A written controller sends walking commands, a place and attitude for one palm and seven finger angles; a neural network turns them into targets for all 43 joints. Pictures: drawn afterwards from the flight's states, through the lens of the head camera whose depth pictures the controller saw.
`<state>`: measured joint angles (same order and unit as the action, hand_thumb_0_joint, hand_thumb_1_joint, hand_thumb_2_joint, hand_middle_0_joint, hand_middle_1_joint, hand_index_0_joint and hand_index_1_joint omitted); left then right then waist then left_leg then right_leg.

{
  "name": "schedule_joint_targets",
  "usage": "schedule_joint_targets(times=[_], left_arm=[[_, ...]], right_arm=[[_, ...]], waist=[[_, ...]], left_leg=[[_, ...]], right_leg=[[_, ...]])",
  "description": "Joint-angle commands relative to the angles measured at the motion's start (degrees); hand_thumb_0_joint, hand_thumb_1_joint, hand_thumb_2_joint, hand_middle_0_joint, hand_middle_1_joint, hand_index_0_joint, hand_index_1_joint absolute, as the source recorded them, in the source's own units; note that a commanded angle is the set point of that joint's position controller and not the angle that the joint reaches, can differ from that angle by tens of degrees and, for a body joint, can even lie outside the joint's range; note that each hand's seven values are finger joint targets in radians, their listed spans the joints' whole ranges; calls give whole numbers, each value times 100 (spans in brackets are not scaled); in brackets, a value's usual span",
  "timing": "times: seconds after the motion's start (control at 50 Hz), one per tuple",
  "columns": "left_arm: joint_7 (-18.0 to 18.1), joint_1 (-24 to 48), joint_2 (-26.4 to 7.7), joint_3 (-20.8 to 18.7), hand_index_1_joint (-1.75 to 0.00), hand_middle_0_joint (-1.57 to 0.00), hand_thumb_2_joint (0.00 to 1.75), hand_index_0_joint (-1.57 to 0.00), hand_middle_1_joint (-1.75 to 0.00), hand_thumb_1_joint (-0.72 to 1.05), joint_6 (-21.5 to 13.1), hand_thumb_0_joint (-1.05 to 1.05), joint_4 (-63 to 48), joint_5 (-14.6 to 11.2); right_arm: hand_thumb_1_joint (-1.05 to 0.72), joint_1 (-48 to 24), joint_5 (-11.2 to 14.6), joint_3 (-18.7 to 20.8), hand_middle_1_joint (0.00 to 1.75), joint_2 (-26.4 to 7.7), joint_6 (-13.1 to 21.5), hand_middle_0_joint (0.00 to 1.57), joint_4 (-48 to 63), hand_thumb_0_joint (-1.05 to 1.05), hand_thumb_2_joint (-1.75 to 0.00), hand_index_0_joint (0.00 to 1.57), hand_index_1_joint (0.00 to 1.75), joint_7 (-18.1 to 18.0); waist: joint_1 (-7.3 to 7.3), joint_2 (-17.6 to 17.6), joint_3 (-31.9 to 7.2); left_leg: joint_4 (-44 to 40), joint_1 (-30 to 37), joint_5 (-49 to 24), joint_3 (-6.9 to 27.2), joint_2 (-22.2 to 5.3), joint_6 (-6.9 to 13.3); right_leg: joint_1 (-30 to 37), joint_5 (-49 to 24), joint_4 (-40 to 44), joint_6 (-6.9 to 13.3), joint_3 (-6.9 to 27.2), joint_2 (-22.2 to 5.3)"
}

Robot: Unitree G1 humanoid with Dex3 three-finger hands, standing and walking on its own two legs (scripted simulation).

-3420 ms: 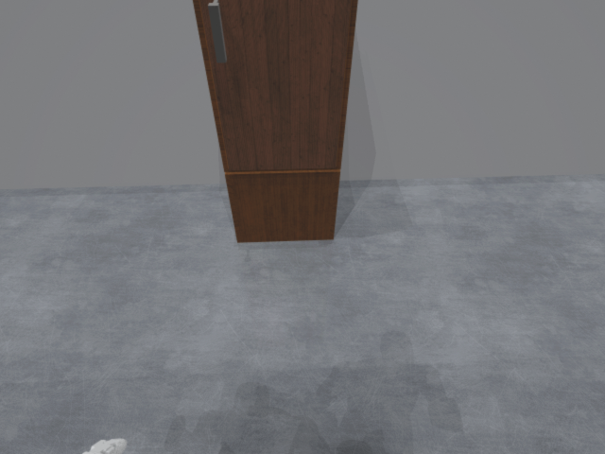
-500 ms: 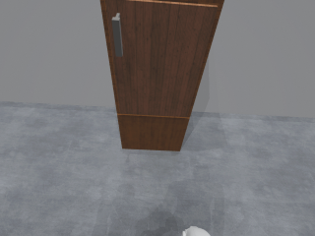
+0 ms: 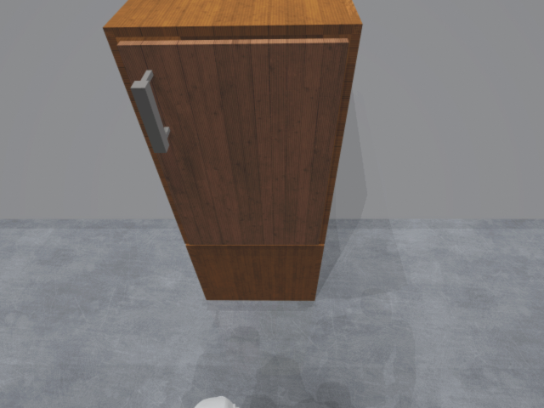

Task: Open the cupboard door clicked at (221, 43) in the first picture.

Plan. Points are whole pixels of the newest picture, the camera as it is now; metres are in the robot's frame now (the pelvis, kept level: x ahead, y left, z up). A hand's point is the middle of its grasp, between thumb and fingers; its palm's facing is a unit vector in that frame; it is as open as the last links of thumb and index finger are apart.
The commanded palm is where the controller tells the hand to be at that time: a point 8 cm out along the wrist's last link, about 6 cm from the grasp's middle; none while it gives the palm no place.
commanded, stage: come to a stop and stand still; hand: left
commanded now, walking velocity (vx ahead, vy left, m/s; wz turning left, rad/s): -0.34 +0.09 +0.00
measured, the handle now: (154, 112) +0.59 +0.25 +0.13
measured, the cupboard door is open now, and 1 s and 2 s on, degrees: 0 0 0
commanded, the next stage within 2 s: look again from close up in 1.42 s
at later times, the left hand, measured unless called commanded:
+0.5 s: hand out of the picture +0.02 +0.22 -0.18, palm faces +0.02 -0.97 -0.25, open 7.4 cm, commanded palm none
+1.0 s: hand out of the picture -0.07 +0.17 -0.17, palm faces +0.10 -0.98 -0.17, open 7.3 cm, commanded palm none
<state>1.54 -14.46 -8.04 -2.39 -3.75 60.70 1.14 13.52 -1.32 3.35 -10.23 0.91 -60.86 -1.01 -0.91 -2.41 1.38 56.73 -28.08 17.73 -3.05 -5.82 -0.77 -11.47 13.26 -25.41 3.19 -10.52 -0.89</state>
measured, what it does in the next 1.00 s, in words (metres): steps on the spot: left foot, then right foot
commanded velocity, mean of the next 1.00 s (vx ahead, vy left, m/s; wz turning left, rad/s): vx -0.01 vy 0.01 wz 0.00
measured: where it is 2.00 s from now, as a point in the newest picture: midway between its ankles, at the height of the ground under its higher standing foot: outside the picture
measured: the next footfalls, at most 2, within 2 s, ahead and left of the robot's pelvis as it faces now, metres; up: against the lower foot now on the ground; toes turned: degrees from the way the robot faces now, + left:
left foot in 0.16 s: +0.15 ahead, +0.13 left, +0.00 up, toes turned +5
right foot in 0.56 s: -0.03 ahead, -0.11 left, +0.00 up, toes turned -5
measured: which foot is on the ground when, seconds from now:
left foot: up 0.00-0.14, down 0.16-0.56, up 0.58-0.96, down 0.98-1.00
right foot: down 0.00-0.18, up 0.20-0.54, down 0.56-1.00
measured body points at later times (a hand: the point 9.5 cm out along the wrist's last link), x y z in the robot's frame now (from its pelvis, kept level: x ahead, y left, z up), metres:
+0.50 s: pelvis -0.01 +0.02 -0.01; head +0.02 +0.02 +0.44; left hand +0.02 +0.27 -0.16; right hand +0.07 -0.21 -0.16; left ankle +0.11 +0.12 -0.74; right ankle -0.07 -0.11 -0.71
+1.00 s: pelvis -0.03 +0.02 +0.00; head -0.01 +0.01 +0.45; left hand -0.08 +0.23 -0.16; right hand -0.04 -0.22 -0.16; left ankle -0.05 +0.14 -0.74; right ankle -0.07 -0.11 -0.74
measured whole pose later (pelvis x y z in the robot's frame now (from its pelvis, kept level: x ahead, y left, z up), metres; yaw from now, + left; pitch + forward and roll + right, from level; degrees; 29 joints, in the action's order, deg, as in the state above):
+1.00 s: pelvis -0.03 +0.02 +0.00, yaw +0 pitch +0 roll +0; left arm 1.4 -20.5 -5.9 -1.4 -0.6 63.7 0.8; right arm 17.2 -0.9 2.3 -11.0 -0.5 -63.3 -1.2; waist 1.8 -1.5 1.7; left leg 26.0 -10.8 14.8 -2.8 -2.2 -0.9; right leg -10.1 17.5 -27.3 -0.9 -5.0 -2.8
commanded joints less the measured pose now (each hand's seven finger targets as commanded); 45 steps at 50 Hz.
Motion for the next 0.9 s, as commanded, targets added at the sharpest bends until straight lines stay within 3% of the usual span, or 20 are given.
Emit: schedule_joint_targets(times=[0.0,0.04,0.1,0.12,0.14,0.16,0.18,0.22,0.3,0.44,0.5,0.52,0.54,0.56,0.58,0.6,0.66,0.76,0.82,0.88], left_arm=[[50,-433,-674,-46,-30,-20,90,-20,-30,90,96,0,-130,22],[88,-470,-838,-102,-30,-20,90,-20,-30,90,199,0,-168,19],[121,-441,-915,-153,-30,-20,90,-20,-30,90,336,0,-221,4],[129,-456,-846,-150,-30,-20,90,-20,-30,90,381,0,-259,-13],[143,-623,-630,-109,-30,-20,90,-20,-30,90,422,0,-327,-41],[172,-791,-493,-63,-30,-20,90,-20,-30,90,455,0,-372,-58],[188,-822,-515,-67,-30,-20,90,-20,-30,90,478,0,-371,-74],[173,-652,-619,-142,-30,-20,90,-20,-30,90,579,0,-306,-58],[80,-667,-590,-202,-30,-20,90,-20,-30,90,608,0,-336,-24],[2,-627,-424,-124,-30,-20,90,-20,-30,90,667,0,-431,8],[-14,-1461,-379,-113,-30,-20,90,-20,-30,90,615,0,-42,-10],[4,-1722,-552,-132,-30,-20,90,-20,-30,90,585,0,43,32],[26,-1580,-910,-143,-30,-20,90,-20,-30,90,519,0,-26,102],[55,-844,-1229,-145,-30,-20,90,-20,-30,90,532,0,-286,102],[84,-209,-1240,-139,-30,-20,90,-20,-30,90,488,0,-516,83],[102,150,-1138,-154,-30,-20,90,-20,-30,90,406,0,-576,43],[35,14,-895,-80,-30,-20,90,-20,-30,90,268,0,-465,-9],[28,-1102,-836,-92,-30,-20,90,-20,-30,90,167,0,-102,4],[50,-1211,-854,-135,-30,-20,90,-20,-30,90,171,0,3,36],[66,-1004,-890,-148,-30,-20,90,-20,-30,90,210,0,70,44]], right_arm=[[-90,446,83,-162,30,176,-99,20,57,0,-90,20,30,5],[-90,188,97,-106,30,-5,-133,20,213,0,-90,20,30,-14],[-90,139,63,-18,30,-212,-171,20,302,0,-90,20,30,-33],[-90,275,57,14,30,-363,-148,20,301,0,-90,20,30,-39],[-90,335,34,65,30,-643,-118,20,353,0,-90,20,30,-61],[-90,486,59,103,30,-920,-112,20,372,0,-90,20,30,-76],[-90,382,58,95,30,-972,-136,20,410,0,-90,20,30,-120],[-90,-115,41,58,30,-808,-152,20,544,0,-90,20,30,-196],[-90,-467,22,87,30,-746,-172,20,727,0,-90,20,30,-174],[-90,-225,-36,190,30,-852,-216,20,585,0,-90,20,30,-90],[-90,-325,-49,210,30,-884,-282,20,511,0,-90,20,30,-23],[-90,-340,-9,185,30,-671,-311,20,517,0,-90,20,30,-5],[-90,-262,84,111,30,-253,-370,20,564,0,-90,20,30,10],[-90,-473,41,92,30,-170,-385,20,686,0,-90,20,30,51],[-90,-421,-2,136,30,-404,-393,20,674,0,-90,20,30,89],[-90,-262,-20,135,30,-346,-402,20,507,0,-90,20,30,106],[-90,452,-10,94,30,-295,-286,20,165,0,-90,20,30,165],[-90,161,-22,47,30,-381,-152,20,294,0,-90,20,30,104],[-90,53,11,-15,30,-343,-119,20,352,0,-90,20,30,46],[-90,216,79,-84,30,-195,-83,20,248,0,-90,20,30,3]], waist=[[69,876,59],[153,1076,-67],[60,1037,-4],[6,651,-82],[29,-147,-252],[24,-1027,-414],[30,-1069,-448],[73,-1043,-386],[121,-290,-657],[-47,-827,-569],[297,-619,-417],[386,-81,-291],[279,1218,-61],[245,1801,653],[94,1390,755],[-26,1464,924],[-166,917,841],[389,1044,394],[466,1174,120],[377,1276,-131]], left_leg=[[-1260,606,-252,-131,147,-161],[-1687,699,-251,-120,235,-151],[-2607,1353,-1171,-148,294,-106],[-2909,1891,-2609,44,35,-10],[-2916,2495,-4683,703,-749,339],[-3192,2596,-6127,1343,-1517,882],[-3522,2182,-5905,1426,-1736,1270],[-3750,1570,-4267,1319,-1536,1309],[-3719,1811,-2982,998,-1222,1191],[-4499,1478,307,1344,-1107,963],[-4655,670,1417,876,-576,430],[-4182,283,1550,550,-209,160],[-2919,29,1223,95,357,-149],[-1863,-41,871,4,483,-169],[-1161,327,632,333,322,-78],[-874,315,273,472,295,-13],[-590,148,-260,170,356,-61],[-937,-406,36,145,260,-166],[-1484,-213,540,143,227,-178],[-2424,654,532,16,350,-127]], right_leg=[[-71,-4090,581,502,740,-1322],[219,-4130,298,531,835,-1400],[-16,-3462,-226,351,860,-1273],[-317,-2713,-528,131,760,-1070],[-823,-1384,-922,-203,511,-641],[-924,1121,-1751,-409,355,-238],[-806,2480,-2817,-450,677,-70],[-933,2196,-3734,-415,1185,-137],[-1312,1501,-4121,-483,1190,-73],[-556,1718,-1879,-374,779,-107],[766,974,-79,-243,325,184],[1054,916,712,-182,622,-31],[439,2549,1771,190,2228,-1118],[-906,3544,2457,532,3127,-2020],[-1655,3507,2546,663,3104,-2137],[-1727,3049,2465,488,2814,-1814],[-841,1298,1881,224,1816,-1243],[913,-401,1331,449,1968,-1583],[1320,-1685,958,686,2130,-1771],[1132,-2521,608,623,1841,-1611]])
